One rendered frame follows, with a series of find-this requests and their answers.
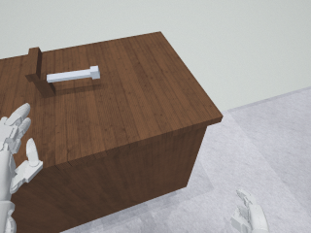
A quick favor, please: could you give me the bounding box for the tap lever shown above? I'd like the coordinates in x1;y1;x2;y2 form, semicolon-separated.
47;65;100;83

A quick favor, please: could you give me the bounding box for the robot right hand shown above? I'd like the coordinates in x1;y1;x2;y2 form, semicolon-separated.
231;188;270;233

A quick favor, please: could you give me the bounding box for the robot left forearm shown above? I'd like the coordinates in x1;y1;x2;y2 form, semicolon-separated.
0;200;17;233

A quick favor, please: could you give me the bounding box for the counter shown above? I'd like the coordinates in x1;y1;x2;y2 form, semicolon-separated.
0;31;224;233

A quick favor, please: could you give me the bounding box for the robot left hand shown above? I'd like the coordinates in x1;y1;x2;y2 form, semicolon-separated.
0;103;43;201

